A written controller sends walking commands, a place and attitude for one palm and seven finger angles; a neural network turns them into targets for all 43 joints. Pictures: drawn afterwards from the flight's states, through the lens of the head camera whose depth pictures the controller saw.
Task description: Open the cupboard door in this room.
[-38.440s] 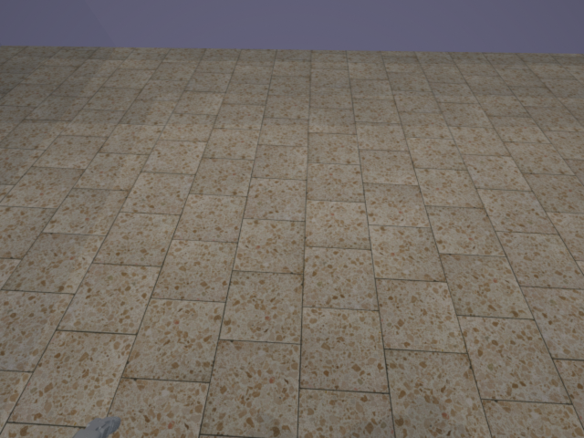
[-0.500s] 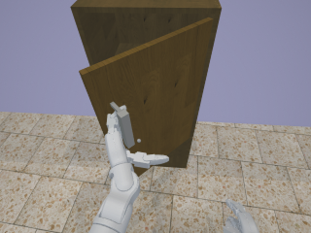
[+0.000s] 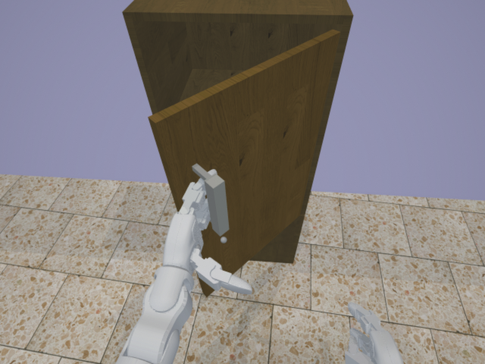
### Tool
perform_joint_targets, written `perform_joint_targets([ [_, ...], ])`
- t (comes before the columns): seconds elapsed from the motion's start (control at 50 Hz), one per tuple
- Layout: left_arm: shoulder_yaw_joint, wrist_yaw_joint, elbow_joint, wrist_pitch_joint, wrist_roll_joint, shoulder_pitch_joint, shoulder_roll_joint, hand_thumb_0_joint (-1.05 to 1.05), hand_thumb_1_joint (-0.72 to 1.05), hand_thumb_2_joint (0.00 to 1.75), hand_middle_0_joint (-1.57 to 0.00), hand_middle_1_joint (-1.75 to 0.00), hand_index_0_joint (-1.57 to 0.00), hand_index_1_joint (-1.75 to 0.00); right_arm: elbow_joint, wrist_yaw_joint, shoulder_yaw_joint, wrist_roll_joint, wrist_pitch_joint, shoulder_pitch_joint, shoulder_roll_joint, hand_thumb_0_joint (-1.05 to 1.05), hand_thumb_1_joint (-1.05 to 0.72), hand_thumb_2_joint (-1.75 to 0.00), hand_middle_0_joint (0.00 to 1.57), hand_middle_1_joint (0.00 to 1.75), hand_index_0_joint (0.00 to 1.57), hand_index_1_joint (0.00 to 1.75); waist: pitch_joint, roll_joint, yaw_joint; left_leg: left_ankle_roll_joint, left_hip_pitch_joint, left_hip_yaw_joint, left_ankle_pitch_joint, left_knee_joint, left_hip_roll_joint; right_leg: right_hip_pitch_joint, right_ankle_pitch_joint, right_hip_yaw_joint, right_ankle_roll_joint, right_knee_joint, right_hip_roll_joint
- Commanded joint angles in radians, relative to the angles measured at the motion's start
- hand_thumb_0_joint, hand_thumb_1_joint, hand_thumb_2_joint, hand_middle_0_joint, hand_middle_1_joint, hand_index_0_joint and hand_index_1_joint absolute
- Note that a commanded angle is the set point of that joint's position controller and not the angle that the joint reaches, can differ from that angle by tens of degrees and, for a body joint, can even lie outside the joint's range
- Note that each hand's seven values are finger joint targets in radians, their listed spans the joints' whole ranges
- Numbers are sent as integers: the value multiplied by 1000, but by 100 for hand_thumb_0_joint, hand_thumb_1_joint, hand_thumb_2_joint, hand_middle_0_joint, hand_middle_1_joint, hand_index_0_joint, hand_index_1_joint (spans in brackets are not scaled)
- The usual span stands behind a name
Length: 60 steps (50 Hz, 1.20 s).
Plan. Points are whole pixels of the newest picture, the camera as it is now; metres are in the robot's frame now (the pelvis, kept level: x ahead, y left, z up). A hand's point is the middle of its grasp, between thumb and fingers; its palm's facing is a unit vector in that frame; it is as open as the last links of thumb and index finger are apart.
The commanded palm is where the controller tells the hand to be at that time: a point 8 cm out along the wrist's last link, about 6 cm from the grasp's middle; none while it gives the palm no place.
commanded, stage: slide the hand sideways off the handle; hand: left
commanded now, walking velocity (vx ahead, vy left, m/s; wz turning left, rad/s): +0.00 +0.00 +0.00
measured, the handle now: (210, 200) +0.36 +0.09 +0.08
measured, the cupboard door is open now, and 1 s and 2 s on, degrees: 48 48 48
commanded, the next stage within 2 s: draw the hand back to the body in 0.80 s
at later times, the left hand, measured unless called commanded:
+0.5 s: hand (198, 266) +0.24 +0.09 +0.08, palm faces -0.04 -1.00 -0.03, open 16.3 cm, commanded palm +0.21 +0.14 +0.08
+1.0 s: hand (169, 287) +0.21 +0.12 +0.08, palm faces -0.06 -1.00 -0.04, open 16.3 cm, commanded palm +0.18 +0.18 +0.09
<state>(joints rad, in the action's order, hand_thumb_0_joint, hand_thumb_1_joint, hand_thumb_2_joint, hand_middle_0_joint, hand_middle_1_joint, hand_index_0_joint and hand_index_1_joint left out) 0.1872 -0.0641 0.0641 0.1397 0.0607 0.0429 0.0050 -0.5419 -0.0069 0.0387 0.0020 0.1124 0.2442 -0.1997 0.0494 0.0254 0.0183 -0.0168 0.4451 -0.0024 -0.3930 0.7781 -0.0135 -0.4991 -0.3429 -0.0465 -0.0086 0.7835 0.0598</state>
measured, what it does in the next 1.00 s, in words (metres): stands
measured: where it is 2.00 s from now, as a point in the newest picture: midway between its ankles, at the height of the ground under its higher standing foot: outside the picture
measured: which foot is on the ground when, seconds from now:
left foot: down 0.00-1.00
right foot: down 0.00-1.00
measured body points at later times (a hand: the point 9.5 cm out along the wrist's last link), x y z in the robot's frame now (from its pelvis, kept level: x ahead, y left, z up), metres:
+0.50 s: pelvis +0.02 -0.01 -0.01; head +0.05 -0.03 +0.44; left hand +0.24 +0.14 +0.08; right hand +0.21 -0.22 -0.08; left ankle +0.01 +0.13 -0.71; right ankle +0.04 -0.13 -0.71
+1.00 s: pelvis +0.02 -0.01 -0.02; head +0.05 -0.03 +0.43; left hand +0.21 +0.18 +0.08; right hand +0.21 -0.23 -0.09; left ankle +0.01 +0.13 -0.71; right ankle +0.04 -0.13 -0.71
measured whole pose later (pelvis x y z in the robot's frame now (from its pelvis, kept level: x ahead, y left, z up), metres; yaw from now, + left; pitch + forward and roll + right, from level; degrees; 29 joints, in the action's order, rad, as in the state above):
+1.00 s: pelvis +0.02 -0.01 -0.02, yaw +1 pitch +6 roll +0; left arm 0.01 0.17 -0.34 0.22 0.18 0.52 0.16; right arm -0.48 -0.05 0.03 -0.01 0.20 0.26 -0.23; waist 0.07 0.04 0.03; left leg -0.03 0.55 0.03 -0.49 0.93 -0.04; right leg -0.59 -0.43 -0.08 0.01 0.91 0.04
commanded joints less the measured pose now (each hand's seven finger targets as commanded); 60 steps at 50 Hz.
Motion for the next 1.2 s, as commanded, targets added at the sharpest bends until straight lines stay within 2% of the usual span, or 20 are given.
perform_joint_targets([
  [0.0, 34, -19, -329, 90, -60, -75, 7, 0, -50, 30, -15, -30, -15, -30, 192, 13, -38, 9, 53, -110, -91, 0, -90, -90, 20, 30, 20, 30, 179, -62, 10, 20, -28, 10, 128, -136, 18, 115, 118, -22, 40, -97, -46],
  [0.08, -10, -16, -371, 78, -57, -24, 55, 0, -50, 30, -15, -30, -15, -30, 205, 3, -34, 11, 41, -123, -94, 0, -90, -90, 20, 30, 20, 30, 139, -64, 12, 22, 1, 4, 76, -136, 21, 112, 66, -10, 40, -111, -48],
  [0.16, 0, -1, -444, 73, -35, 21, 40, 0, -50, 30, -15, -30, -15, -30, 220, -7, -29, 7, 45, -127, -89, 0, -90, -90, 20, 30, 20, 30, 144, -37, 8, 22, -5, 5, 80, -127, 23, 112, 70, -12, 38, -107, -50],
  [0.24, -37, 13, -465, 78, -16, 88, 75, 0, -50, 30, -15, -30, -15, -30, 209, -18, -30, 7, 57, -108, -95, 0, -90, -90, 20, 30, 20, 30, 154, -83, -1, 24, 7, 8, 110, -104, 25, 121, 113, -7, 32, -103, -53],
  [0.26, -27, 21, -480, 83, -12, 92, 62, 0, -50, 30, -15, -30, -15, -30, 211, -18, -29, 8, 63, -108, -93, 0, -90, -90, 20, 30, 20, 30, 149, -73, -6, 24, 5, 9, 114, -102, 26, 116, 125, -10, 31, -98, -51],
  [0.28, -49, 29, -487, 86, -8, 119, 85, 0, -50, 30, -15, -30, -15, -30, 211, -20, -32, 8, 67, -101, -96, 0, -90, -90, 20, 30, 20, 30, 161, -82, 0, 25, 12, 7, 117, -94, 28, 125, 132, -2, 29, -97, -49],
  [0.42, -90, 99, -558, 96, 18, 280, 122, 0, -50, 30, -15, -30, -15, -30, 224, -24, -39, 5, 83, -75, -101, 0, -90, -90, 20, 30, 20, 30, 196, -62, 4, 26, 13, 1, 200, -60, 32, 149, 260, -2, 26, -63, -47],
  [0.44, -105, 108, -554, 95, 24, 337, 132, 0, -50, 30, -15, -30, -15, -30, 227, -25, -41, 3, 85, -76, -100, 0, -90, -90, 20, 30, 20, 30, 196, -71, 14, 26, 20, -1, 218, -54, 32, 165, 283, 3, 27, -62, -47],
  [0.48, -117, 120, -581, 101, 35, 345, 143, 0, -50, 30, -15, -30, -15, -30, 230, -26, -38, 2, 88, -73, -102, 0, -90, -90, 20, 30, 20, 30, 182, -50, 7, 24, 31, 0, 216, -50, 34, 153, 290, 0, 25, -53, -46],
  [0.52, -142, 130, -594, 113, 44, 383, 162, 0, -50, 30, -15, -30, -15, -30, 234, -28, -43, 1, 94, -65, -103, 0, -90, -90, 20, 30, 20, 30, 173, -80, 6, 25, 44, 1, 216, -37, 34, 150, 298, 7, 21, -51, -46],
  [0.58, -167, 151, -612, 133, 64, 452, 172, 0, -50, 30, -15, -30, -15, -30, 240, -30, -45, -1, 102, -59, -106, 0, -90, -90, 20, 30, 20, 30, 170, -79, 9, 25, 60, -1, 215, -21, 36, 149, 306, 13, 18, -44, -45],
  [0.66, -193, 183, -617, 159, 85, 430, 197, 0, -50, 30, -15, -30, -15, -30, 236, -39, -48, -3, 114, -58, -113, 0, -90, -90, 20, 30, 20, 30, 131, -72, -9, 25, 99, 4, 168, 6, 37, 109, 232, 36, 15, -52, -42],
  [0.74, -236, 221, -620, 176, 114, 486, 225, 0, -50, 30, -15, -30, -15, -30, 237, -46, -52, -9, 127, -55, -117, 0, -90, -90, 20, 30, 20, 30, 161, -58, 2, 24, 111, 5, 166, 24, 39, 118, 206, 46, 19, -46, -41],
  [0.78, -232, 237, -636, 183, 132, 476, 218, 0, -50, 30, -15, -30, -15, -30, 237, -48, -52, -11, 136, -51, -117, 0, -90, -90, 20, 30, 20, 30, 181, -49, -2, 22, 109, 9, 168, 31, 40, 115, 212, 44, 16, -40, -37],
  [0.82, -206, 246, -638, 183, 135, 445, 204, 0, -50, 30, -15, -30, -15, -30, 237, -51, -51, -14, 146, -52, -121, 0, -90, -90, 20, 30, 20, 30, 165, -40, -13, 22, 110, 12, 153, 31, 39, 85, 183, 33, 17, -37, -42],
  [0.88, -206, 242, -609, 171, 135, 428, 207, 0, -50, 30, -15, -30, -15, -30, 234, -54, -50, -16, 155, -55, -126, 0, -90, -90, 20, 30, 20, 30, 128, -56, -17, 22, 130, 19, 109, 30, 36, 51, 98, 31, 17, -46, -44],
  [0.94, -287, 220, -633, 150, 128, 433, 281, 0, -50, 30, -15, -30, -15, -30, 237, -61, -51, -17, 153, -62, -125, 0, -90, -90, 20, 30, 20, 30, 162, -54, 11, 24, 123, 20, 110, 16, 34, 87, 73, 34, 23, -50, -45],
  [0.98, -287, 209, -656, 131, 126, 429, 271, 0, -50, 30, -15, -30, -15, -30, 246, -62, -45, -21, 154, -68, -117, 0, -90, -90, 20, 30, 20, 30, 168, -3, 19, 22, 99, 17, 108, -5, 34, 92, 80, 19, 25, -46, -44],
  [1.06, -310, 208, -660, 91, 153, 445, 269, 0, -50, 30, -15, -30, -15, -30, 240, -66, -38, -27, 160, -73, -115, 0, -90, -90, 20, 30, 20, 30, 158, -33, 21, 22, 79, 21, 132, -27, 30, 118, 120, 4, 22, -63, -51],
  [1.18, -311, 245, -674, 35, 171, 416, 280, 0, -50, 30, -15, -30, -15, -30, 229, -69, -26, -33, 179, -82, -127, 0, -90, -90, 20, 30, 20, 30, 85, -6, 13, 22, 50, 30, 98, -71, 25, 100, 79, -17, 19, -93, -56],
])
